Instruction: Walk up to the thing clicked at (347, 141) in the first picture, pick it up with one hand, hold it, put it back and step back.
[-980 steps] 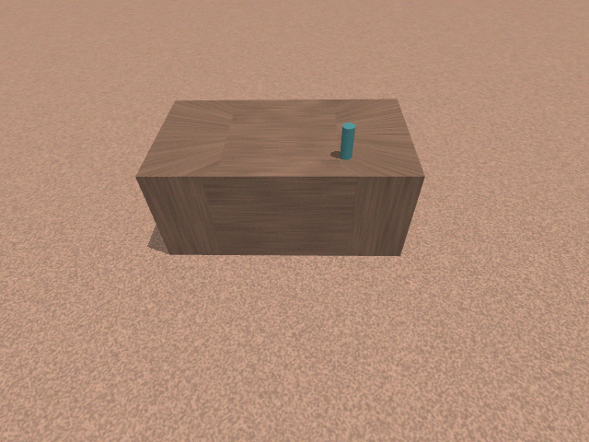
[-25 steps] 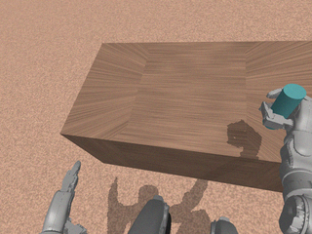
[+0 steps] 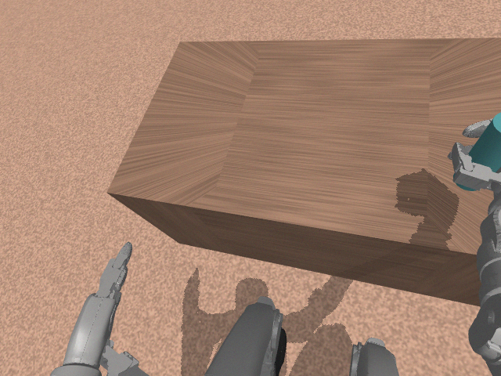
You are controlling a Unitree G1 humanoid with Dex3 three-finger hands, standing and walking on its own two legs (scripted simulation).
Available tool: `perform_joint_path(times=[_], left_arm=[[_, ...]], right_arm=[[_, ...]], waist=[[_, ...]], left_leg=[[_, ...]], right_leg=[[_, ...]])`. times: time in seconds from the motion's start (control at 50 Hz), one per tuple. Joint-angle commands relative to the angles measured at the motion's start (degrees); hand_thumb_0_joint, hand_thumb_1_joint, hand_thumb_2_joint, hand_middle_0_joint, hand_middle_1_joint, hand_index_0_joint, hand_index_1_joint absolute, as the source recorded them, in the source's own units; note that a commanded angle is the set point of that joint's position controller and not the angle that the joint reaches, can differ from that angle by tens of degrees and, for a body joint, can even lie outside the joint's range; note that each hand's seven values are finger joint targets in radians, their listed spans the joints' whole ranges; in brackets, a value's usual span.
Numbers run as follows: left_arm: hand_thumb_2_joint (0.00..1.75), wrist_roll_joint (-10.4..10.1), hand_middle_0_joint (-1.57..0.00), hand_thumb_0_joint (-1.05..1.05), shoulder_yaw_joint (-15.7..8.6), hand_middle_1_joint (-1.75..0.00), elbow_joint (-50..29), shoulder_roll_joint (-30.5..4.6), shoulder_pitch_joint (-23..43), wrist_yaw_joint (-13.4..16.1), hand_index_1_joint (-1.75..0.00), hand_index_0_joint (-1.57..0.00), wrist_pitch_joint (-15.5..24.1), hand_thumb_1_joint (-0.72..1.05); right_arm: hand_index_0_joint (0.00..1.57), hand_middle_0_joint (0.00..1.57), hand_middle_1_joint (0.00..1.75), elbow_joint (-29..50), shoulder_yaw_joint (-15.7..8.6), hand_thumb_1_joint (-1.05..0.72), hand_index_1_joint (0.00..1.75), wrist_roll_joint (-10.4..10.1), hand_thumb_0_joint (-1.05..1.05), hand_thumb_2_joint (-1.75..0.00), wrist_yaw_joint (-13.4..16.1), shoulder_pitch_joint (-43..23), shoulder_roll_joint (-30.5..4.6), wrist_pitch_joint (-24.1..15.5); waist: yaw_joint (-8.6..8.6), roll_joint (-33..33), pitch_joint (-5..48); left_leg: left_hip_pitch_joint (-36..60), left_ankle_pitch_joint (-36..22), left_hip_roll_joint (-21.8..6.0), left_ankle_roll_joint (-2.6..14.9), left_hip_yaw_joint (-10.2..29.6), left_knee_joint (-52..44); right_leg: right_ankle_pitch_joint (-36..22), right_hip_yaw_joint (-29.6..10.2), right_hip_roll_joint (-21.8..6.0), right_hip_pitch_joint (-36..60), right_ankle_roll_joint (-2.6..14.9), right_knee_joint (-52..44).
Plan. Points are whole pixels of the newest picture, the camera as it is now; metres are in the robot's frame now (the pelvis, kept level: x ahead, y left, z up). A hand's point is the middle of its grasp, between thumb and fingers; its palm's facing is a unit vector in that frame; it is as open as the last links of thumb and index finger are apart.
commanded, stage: lower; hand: right
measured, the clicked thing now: (488, 155) +0.51 -0.20 +0.00
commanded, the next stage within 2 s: loosen in 1.32 s
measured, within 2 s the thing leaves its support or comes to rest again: rests again in 1.12 s
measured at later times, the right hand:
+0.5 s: hand (456, 176) +0.51 -0.19 -0.07, palm faces +0.16 +0.99 +0.01, open 5.6 cm
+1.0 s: hand (450, 182) +0.52 -0.19 -0.11, palm faces +0.17 +0.99 +0.00, open 5.6 cm
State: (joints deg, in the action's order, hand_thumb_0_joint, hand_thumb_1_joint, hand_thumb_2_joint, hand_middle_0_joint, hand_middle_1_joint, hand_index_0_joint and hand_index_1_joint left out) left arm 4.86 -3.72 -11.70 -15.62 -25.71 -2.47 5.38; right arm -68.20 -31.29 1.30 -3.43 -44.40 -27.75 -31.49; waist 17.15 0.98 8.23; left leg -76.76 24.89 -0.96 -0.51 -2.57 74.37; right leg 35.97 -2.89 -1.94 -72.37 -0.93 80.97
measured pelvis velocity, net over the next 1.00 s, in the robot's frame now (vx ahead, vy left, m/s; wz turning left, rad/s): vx -0.02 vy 0.00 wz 0.02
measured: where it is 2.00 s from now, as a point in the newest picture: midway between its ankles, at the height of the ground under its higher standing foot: outside the picture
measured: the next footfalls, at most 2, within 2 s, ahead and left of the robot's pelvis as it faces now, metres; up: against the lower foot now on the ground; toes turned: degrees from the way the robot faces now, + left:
none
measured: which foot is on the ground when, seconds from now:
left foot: down 0.00-1.00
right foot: down 0.00-1.00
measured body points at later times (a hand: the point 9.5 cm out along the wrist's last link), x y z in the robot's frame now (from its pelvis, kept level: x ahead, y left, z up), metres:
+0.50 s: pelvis -0.01 +0.00 -0.03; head +0.19 -0.06 +0.37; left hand +0.16 +0.27 +0.05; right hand +0.50 -0.24 -0.07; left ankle +0.09 +0.13 -0.59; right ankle +0.01 -0.12 -0.59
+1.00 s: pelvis -0.02 +0.00 -0.06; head +0.19 -0.07 +0.34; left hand +0.15 +0.26 +0.06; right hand +0.50 -0.24 -0.11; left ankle +0.09 +0.13 -0.59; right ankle +0.01 -0.12 -0.59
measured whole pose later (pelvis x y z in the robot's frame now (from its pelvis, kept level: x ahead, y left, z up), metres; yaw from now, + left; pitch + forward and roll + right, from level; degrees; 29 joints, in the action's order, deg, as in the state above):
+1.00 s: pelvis -0.02 +0.00 -0.06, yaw +1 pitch +32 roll +4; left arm 5.1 -7.3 -24.4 -19.0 -27.5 -3.4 7.7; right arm -68.8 -34.8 3.9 -3.4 -46.6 -34.7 -33.7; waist 23.0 2.7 7.2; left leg -91.6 26.4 -0.9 -0.4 -3.6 85.7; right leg 38.9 -4.6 -1.9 -87.7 -1.2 94.0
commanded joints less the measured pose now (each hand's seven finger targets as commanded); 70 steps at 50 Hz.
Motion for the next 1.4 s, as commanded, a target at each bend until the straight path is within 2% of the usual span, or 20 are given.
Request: perform_joint_path(times=[0.0,0.12,0.2,0.24,0.3,0.36,0.42,0.48,0.58,0.66,0.72,0.8,0.86,0.98,1.08,1.1,1.2,1.28,1.34,1.38], left_arm=[[0.04,-0.36,-0.05,0.0,-8.47,-0.06,-12.53,-10.45,-1.96,1.35,-0.05,-0.07,3.46,-0.52],[0.04,-0.33,-0.05,0.0,-4.24,-0.05,-11.77,-7.4,-3.74,1.12,-0.05,-0.06,3.63,-0.54],[0.04,-0.08,-0.06,0.0,-7.63,-0.05,-17.65,-11.12,-4.51,1.42,-0.05,-0.06,4.14,-0.54],[0.04,-0.07,-0.06,0.0,-7.84,-0.06,-14.65,-10.07,-6.59,1.18,-0.05,-0.06,3.95,-0.54],[0.05,-0.14,-0.06,0.0,-9.93,-0.05,-17.2,-11.97,-4.72,1.36,-0.05,-0.05,4.63,-0.55],[0.05,0.04,-0.05,0.0,-7.55,-0.05,-15.66,-9.52,-5.63,0.86,-0.05,-0.05,4.68,-0.55],[0.06,0.33,-0.06,0.0,-8.45,-0.05,-17.59,-10.59,-4.71,0.92,-0.06,-0.05,4.93,-0.56],[0.06,0.56,-0.05,0.0,-9.38,-0.05,-18.44,-11.47,-5.36,0.97,-0.06,-0.05,4.62,-0.56],[0.06,0.29,-0.06,0.0,-11.6,-0.05,-18.94,-12.98,-4.57,0.85,-0.05,-0.05,4.59,-0.56],[0.06,0.07,-0.06,0.0,-10.13,-0.05,-19.1,-11.35,-5.57,0.48,-0.05,-0.05,4.66,-0.56],[0.05,-0.07,-0.06,0.0,-11.58,-0.05,-22.13,-12.73,-4.79,0.57,-0.05,-0.05,4.76,-0.56],[0.05,-0.22,-0.06,0.0,-10.53,-0.05,-20.2,-11.69,-6.43,0.35,-0.05,-0.05,4.75,-0.55],[0.05,-0.12,-0.06,0.0,-13.12,-0.05,-23.15,-14.21,-5.07,0.59,-0.05,-0.05,4.93,-0.56],[0.06,-0.19,-0.05,0.0,-13.84,-0.05,-22.11,-14.09,-5.92,0.66,-0.05,-0.05,5.39,-0.56],[0.06,-0.47,-0.05,0.0,-12.36,-0.05,-22.46,-12.72,-6.97,0.4,-0.05,-0.05,5.32,-0.56],[0.06,-0.28,-0.05,0.0,-11.66,-0.04,-22.25,-12.42,-6.62,0.35,-0.05,-0.05,5.29,-0.56],[0.06,-0.42,-0.05,0.0,-14.45,-0.05,-24.59,-14.87,-5.24,0.49,-0.05,-0.05,5.31,-0.57],[0.06,-0.61,-0.05,0.0,-12.94,-0.05,-23.28,-12.87,-7.07,0.15,-0.05,-0.05,5.11,-0.57],[0.05,-0.8,-0.06,0.0,-14.8,-0.05,-25.73,-15.14,-5.54,0.36,-0.05,-0.05,5.35,-0.57],[0.06,-0.81,-0.05,0.0,-13.19,-0.05,-25.29,-13.88,-6.83,0.14,-0.05,-0.05,5.17,-0.57]], right_arm=[[1.43,1.42,1.46,13.23,-1.46,-0.68,1.46,-0.63,0.0,-1.35,-0.18,-24.09,-15.24,-5.12],[1.4,1.39,1.42,9.11,-0.23,-0.7,1.42,-0.5,0.0,-1.32,-1.89,-22.42,-13.69,-5.15],[1.37,1.37,1.39,12.24,-3.17,-0.71,1.39,-0.38,0.0,-1.3,-1.65,-23.67,-18.33,-5.99],[1.38,1.38,1.4,9.97,-1.98,-0.71,1.4,-0.54,0.0,-1.3,-1.78,-22.77,-15.99,-5.87],[1.37,1.37,1.38,13.85,-3.5,-0.7,1.38,-0.29,0.0,-1.29,-1.33,-23.57,-19.04,-6.41],[1.39,1.38,1.42,12.51,-1.69,-0.67,1.42,-0.17,0.0,-1.32,-1.6,-23.0,-15.76,-6.69],[1.36,1.35,1.38,14.27,-2.9,-0.65,1.38,0.85,0.0,-1.28,-1.44,-24.18,-19.34,-7.43],[1.39,1.38,1.41,13.69,-3.17,-0.66,1.41,0.67,0.0,-1.31,-1.41,-23.24,-18.67,-7.41],[1.4,1.39,1.43,11.53,-2.87,-0.64,1.43,1.06,0.0,-1.34,-0.66,-22.64,-18.2,-6.77],[1.42,1.41,1.46,11.2,-2.1,-0.66,1.46,1.34,0.0,-1.36,-0.8,-23.04,-16.94,-7.14],[1.41,1.39,1.44,11.43,-3.79,-0.65,1.44,1.59,0.0,-1.34,-0.31,-23.3,-19.78,-7.06],[1.41,1.4,1.44,10.24,-2.71,-0.66,1.44,1.53,0.0,-1.34,-0.57,-23.51,-18.6,-7.04],[1.4,1.39,1.44,12.43,-3.96,-0.65,1.44,2.14,0.0,-1.34,-0.22,-24.76,-21.24,-7.1],[1.39,1.37,1.43,13.61,-3.56,-0.62,1.43,1.8,0.0,-1.33,-0.03,-24.86,-20.88,-6.93],[1.37,1.36,1.41,12.1,-3.76,-0.6,1.41,1.86,0.0,-1.31,-0.66,-23.28,-20.48,-6.9],[1.38,1.36,1.41,12.13,-4.0,-0.59,1.41,1.76,0.0,-1.31,-0.67,-23.25,-20.71,-6.91],[1.41,1.39,1.45,12.34,-3.83,-0.62,1.45,2.21,0.0,-1.35,-0.4,-23.52,-20.99,-6.69],[1.38,1.36,1.41,11.19,-3.2,-0.61,1.41,2.21,0.0,-1.31,-0.4,-24.25,-19.52,-6.77],[1.36,1.35,1.39,11.17,-4.33,-0.59,1.39,2.57,0.0,-1.3,-0.37,-22.94,-22.21,-6.62],[1.35,1.33,1.39,9.54,-3.77,-0.57,1.39,2.69,0.0,-1.29,-0.43,-23.06,-21.39,-6.32]], waist=[[0.21,-11.6,32.5],[0.92,-12.47,29.33],[1.96,-14.19,35.59],[2.37,-15.18,32.05],[2.4,-16.51,35.35],[1.87,-18.26,33.52],[1.73,-20.57,37.37],[2.75,-21.46,36.85],[3.88,-20.56,33.99],[4.69,-19.19,33.7],[4.56,-18.21,34.07],[4.39,-20.51,32.28],[5.2,-20.22,34.7],[4.99,-21.4,36.3],[5.39,-20.55,36.02],[4.28,-21.63,36.05],[5.63,-22.52,35.83],[6.96,-20.74,33.33],[6.56,-20.94,34.31],[6.91,-20.8,32.18]], left_leg=[[26.52,-12.54,1.29,1.74,1.74,-6.3],[23.46,-11.02,1.27,1.87,2.46,-5.07],[25.2,-13.36,1.25,1.8,2.36,-3.5],[22.69,-12.59,1.45,1.96,2.41,-3.25],[23.39,-13.44,1.35,1.89,2.7,-2.55],[18.5,-12.69,1.88,2.26,1.35,-0.75],[18.28,-14.17,1.9,2.44,0.72,1.05],[17.37,-15.62,2.06,2.55,0.47,1.58],[14.29,-12.2,1.94,2.4,0.19,2.01],[13.86,-12.8,1.89,2.37,0.04,3.0],[15.16,-10.22,1.79,2.17,0.37,2.42],[10.69,-9.91,1.96,2.45,-0.18,4.12],[11.64,-8.99,1.79,2.27,-0.14,3.92],[12.29,-10.35,1.8,2.19,0.38,4.67],[14.04,-13.86,1.71,2.32,0.55,5.76],[13.53,-14.01,1.8,2.38,0.67,6.06],[9.62,-12.19,1.91,2.47,-0.18,6.65],[9.12,-10.62,1.89,2.27,-0.02,6.46],[9.38,-9.63,1.7,2.23,0.04,6.76],[7.55,-8.77,1.9,2.33,-0.18,7.05]], right_leg=[[-17.11,0.22,1.04,11.36,1.09,-10.19],[-15.26,0.4,1.05,6.51,1.18,-8.23],[-17.32,0.26,1.11,8.6,1.07,-6.63],[-16.64,0.42,1.37,7.06,1.17,-6.06],[-17.19,0.34,1.07,7.56,1.15,-5.23],[-18.22,-0.18,0.94,8.36,0.69,-5.08],[-20.94,-0.5,0.93,10.2,0.31,-4.03],[-23.49,-0.7,0.68,10.83,0.27,-3.14],[-19.4,-0.99,0.65,8.71,0.42,-2.93],[-19.54,-1.05,0.66,6.69,0.57,-1.59],[-15.09,-0.97,0.95,4.38,0.88,-1.95],[-16.96,-1.18,0.83,5.49,0.5,-1.46],[-15.03,-1.27,0.91,5.9,0.63,-1.06],[-15.73,-0.86,0.86,4.93,0.61,0.29],[-18.36,-0.57,1.07,2.36,0.6,1.65],[-19.12,-0.49,0.98,2.71,0.58,1.7],[-19.84,-1.25,0.69,5.35,0.38,1.89],[-15.8,-1.09,0.88,1.82,0.84,2.28],[-15.09,-1.08,0.82,2.26,0.73,2.24],[-14.38,-1.18,0.79,0.91,0.71,2.33]])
